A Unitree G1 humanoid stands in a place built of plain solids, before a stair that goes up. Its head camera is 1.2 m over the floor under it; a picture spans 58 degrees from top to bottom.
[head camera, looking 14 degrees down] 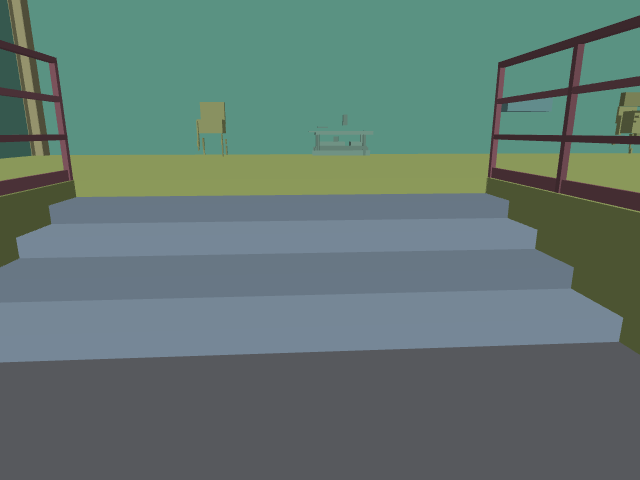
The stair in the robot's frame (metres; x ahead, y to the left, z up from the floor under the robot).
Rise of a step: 0.15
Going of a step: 0.48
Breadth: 3.90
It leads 4 degrees to the left of straight ahead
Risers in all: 5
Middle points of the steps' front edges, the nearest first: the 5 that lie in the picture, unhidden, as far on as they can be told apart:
2.20 0.18 0.15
2.68 0.22 0.31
3.16 0.25 0.46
3.64 0.28 0.62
4.12 0.31 0.77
